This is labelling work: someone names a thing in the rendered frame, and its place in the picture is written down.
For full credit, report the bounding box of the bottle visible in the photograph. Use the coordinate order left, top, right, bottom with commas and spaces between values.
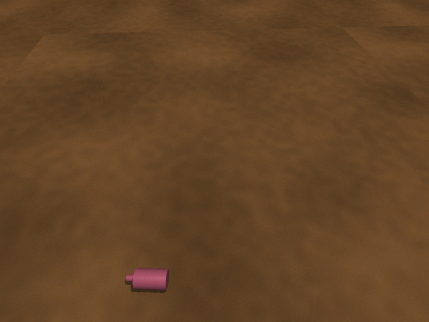
126, 268, 169, 290

